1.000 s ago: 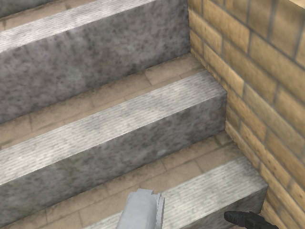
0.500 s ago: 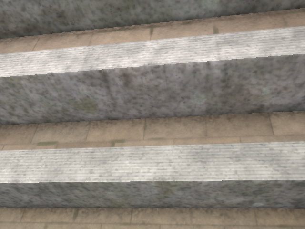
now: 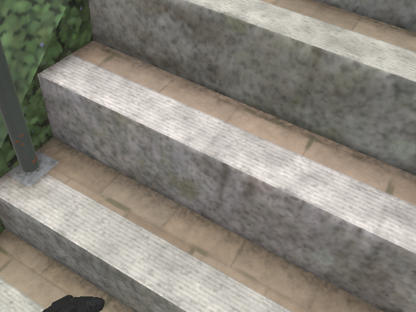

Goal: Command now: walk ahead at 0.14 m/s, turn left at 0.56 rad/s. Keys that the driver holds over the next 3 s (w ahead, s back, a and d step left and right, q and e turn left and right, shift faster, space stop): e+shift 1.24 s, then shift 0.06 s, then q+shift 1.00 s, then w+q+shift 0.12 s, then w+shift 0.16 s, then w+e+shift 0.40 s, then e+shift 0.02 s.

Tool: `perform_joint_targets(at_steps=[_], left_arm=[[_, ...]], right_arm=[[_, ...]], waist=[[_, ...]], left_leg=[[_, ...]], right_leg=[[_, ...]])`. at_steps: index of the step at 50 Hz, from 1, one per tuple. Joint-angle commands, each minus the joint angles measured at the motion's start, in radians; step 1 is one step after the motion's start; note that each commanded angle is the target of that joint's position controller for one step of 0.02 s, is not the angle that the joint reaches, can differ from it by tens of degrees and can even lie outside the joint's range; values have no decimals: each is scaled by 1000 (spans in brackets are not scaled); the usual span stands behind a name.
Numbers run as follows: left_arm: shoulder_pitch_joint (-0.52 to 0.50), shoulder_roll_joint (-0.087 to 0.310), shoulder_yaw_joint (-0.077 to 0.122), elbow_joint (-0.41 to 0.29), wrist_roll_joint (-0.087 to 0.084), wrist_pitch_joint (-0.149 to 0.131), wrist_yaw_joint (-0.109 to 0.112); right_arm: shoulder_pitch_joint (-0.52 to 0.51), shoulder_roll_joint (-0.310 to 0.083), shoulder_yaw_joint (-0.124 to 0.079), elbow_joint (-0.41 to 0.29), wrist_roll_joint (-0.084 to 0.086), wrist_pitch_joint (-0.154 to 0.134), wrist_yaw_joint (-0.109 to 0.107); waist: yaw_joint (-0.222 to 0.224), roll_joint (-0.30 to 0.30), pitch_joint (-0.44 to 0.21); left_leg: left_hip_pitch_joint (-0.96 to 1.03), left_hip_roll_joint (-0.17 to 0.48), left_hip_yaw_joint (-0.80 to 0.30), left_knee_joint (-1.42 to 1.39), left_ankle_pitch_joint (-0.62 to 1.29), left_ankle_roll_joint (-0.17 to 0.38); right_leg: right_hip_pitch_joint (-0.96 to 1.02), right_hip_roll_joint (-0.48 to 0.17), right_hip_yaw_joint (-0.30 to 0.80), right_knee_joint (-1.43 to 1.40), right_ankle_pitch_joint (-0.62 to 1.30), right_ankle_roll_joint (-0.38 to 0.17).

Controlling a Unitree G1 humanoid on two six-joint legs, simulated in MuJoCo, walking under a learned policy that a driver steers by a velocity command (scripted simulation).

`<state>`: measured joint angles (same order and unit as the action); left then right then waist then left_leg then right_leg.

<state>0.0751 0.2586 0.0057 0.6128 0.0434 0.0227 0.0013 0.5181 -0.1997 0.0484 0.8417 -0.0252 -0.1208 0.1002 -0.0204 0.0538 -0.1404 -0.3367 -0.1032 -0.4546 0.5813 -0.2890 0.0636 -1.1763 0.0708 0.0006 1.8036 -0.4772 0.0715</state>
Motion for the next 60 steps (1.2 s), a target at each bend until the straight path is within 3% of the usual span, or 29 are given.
perform_joint_targets(at_steps=[1,2,3,4,5,6,7,8,10,11,14,18,21,23,24,25,26,27,28,29,30,31,33,37,48,53,56,58,60], left_arm=[[-152,18,-1,-176,-10,31,-42],[-52,28,-3,-155,-36,54,-68],[90,108,17,-78,-30,63,-85],[228,144,31,4,5,83,-102],[270,139,47,19,50,91,-108],[39,-84,2,65,-38,49,31],[15,-96,-2,101,-43,36,73],[63,79,19,21,-29,-19,-6],[147,-22,4,103,-33,-59,-32],[99,-55,-3,85,-42,-74,-28],[-12,16,2,-24,-43,-99,19],[133,52,0,-41,-20,-99,33],[2,50,-23,-87,-46,-77,22],[107,77,-29,-86,-60,-36,-8],[179,48,-40,-108,-66,-22,-30],[320,2,-40,-148,-86,-27,-49],[541,51,-30,-27,-64,-26,-48],[487,63,-28,-18,-52,-36,-50],[376,40,-39,-34,-40,-46,-44],[271,46,-38,-15,-14,-52,-35],[201,25,-37,-18,-15,-44,-32],[167,53,-22,14,-30,-36,-36],[87,62,-20,20,-56,-31,-45],[61,22,-31,65,-68,-42,-59],[-39,-63,-58,69,-58,-22,-94],[-121,-55,-54,44,-42,4,-105],[-209,-59,-67,32,-37,61,-140],[-89,-98,-77,92,1,82,-147],[-40,-79,-66,105,-26,25,-137]], right_arm=[[-265,-313,-96,-202,39,-39,-24],[-294,-344,-117,-183,56,-36,-1],[-165,-266,-106,-135,4,-16,25],[-78,-224,-97,-100,-29,-12,25],[-112,-158,-85,-44,-28,21,27],[-93,-92,-120,-74,5,70,-63],[-132,-41,-93,-114,-30,99,-96],[-340,-174,-78,-149,-13,61,-52],[-463,-91,-42,-197,-37,17,-56],[-500,-98,-35,-221,-50,5,-82],[-490,-159,-40,-280,-60,9,-114],[-492,-167,-26,-340,-64,27,-105],[-240,-95,-17,-247,-55,40,-51],[-201,-61,-18,-183,-50,69,8],[-142,-105,-38,-128,-61,66,19],[-128,-281,-101,-111,-97,61,31],[-302,-319,-133,-191,-140,77,52],[-414,-313,-131,-212,-157,65,39],[-494,-312,-123,-234,-146,70,18],[-530,-246,-90,-270,-109,67,0],[-501,-233,-79,-259,-88,65,-37],[-532,-201,-63,-282,-56,67,-59],[-431,-183,-53,-246,-42,59,-88],[-221,-195,-50,-165,-72,48,-73],[-136,-136,-51,53,-126,41,-85],[-147,-149,-70,137,-127,40,-93],[-227,-219,-109,143,-90,35,-66],[-322,-244,-118,97,-85,38,-67],[-309,-247,-132,49,-68,22,-90]], waist=[[128,207,-32],[168,236,-24],[86,3,-266],[65,-171,-403],[174,-394,-212],[8,-170,-62],[-18,-107,116],[153,-132,196],[102,27,47],[84,-7,11],[42,-128,-84],[92,-114,-77],[-26,-64,57],[19,-57,146],[55,62,111],[140,313,-15],[179,170,-186],[191,53,-175],[168,61,-133],[113,-64,-80],[101,-108,11],[79,-46,19],[16,28,8],[-47,53,52],[6,-12,40],[42,29,20],[54,68,99],[86,99,100],[46,93,71]], left_leg=[[-75,228,-149,-261,1432,246],[121,273,-101,-151,1892,275],[191,181,39,144,2127,191],[-10,119,39,254,1683,60],[-257,-21,70,692,379,-93],[-143,45,234,867,1,-97],[-205,35,221,911,-99,-90],[-534,-21,158,1100,-85,-48],[-582,36,252,986,-23,-10],[-524,58,281,905,-81,-13],[-306,54,317,847,-51,-55],[-290,83,271,614,-20,-56],[194,141,358,-43,501,-20],[423,164,510,-397,756,-8],[527,247,482,-386,847,82],[622,500,330,-1,1710,338],[575,712,194,29,1821,480],[504,685,196,-38,1326,429],[374,703,104,-129,808,434],[318,652,101,-255,195,372],[232,552,166,-295,27,276],[135,467,250,-322,-28,223],[182,431,332,-356,-112,183],[332,494,409,-375,-22,193],[413,552,669,-390,358,205],[498,578,760,-408,464,200],[416,590,817,-500,156,173],[380,647,847,-542,138,200],[513,603,880,-421,486,207]], right_leg=[[528,87,-207,-496,-47,23],[486,85,-244,-717,16,-23],[671,22,11,-691,558,-196],[864,-59,379,-868,498,-368],[793,-261,784,-1120,271,-536],[534,-222,779,-1146,-102,-504],[366,-148,699,-1097,-234,-460],[448,-149,603,-1046,-265,-400],[600,-91,451,-1015,112,-337],[588,-52,366,-972,255,-297],[475,-15,325,-934,405,-248],[516,-52,475,-830,464,-274],[152,33,398,-704,101,-209],[30,91,311,-604,22,-178],[-103,126,236,-364,-64,-111],[-314,235,95,201,-445,0],[-295,133,126,587,-317,79],[-391,99,142,778,-187,90],[-439,38,204,928,-57,80],[-448,6,226,828,86,57],[-408,0,215,774,185,22],[-296,8,169,685,267,21],[-310,-2,126,598,278,10],[-461,-33,176,517,315,-36],[-512,-164,114,409,354,-157],[-469,-217,53,280,181,-214],[-262,-226,-40,-180,-240,-215],[-145,-205,-135,-166,-91,-218],[-71,-85,-179,-324,-125,-203]])
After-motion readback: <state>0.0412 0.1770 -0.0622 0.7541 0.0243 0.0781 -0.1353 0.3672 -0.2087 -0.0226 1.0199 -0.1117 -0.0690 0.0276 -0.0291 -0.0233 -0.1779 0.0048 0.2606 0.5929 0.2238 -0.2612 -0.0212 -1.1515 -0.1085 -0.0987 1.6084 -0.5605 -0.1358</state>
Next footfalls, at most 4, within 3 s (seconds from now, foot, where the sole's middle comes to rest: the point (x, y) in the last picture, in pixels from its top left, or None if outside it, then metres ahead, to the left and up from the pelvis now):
0.04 right None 0.12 -0.16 -0.59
0.48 left None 0.05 0.13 -0.78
1.24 right None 0.04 -0.27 -0.59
1.68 left None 0.21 -0.06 -0.59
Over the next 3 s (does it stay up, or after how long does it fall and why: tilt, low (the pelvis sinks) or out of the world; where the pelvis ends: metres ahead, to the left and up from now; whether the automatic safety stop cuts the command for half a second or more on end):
stays up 0.34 -0.05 0.26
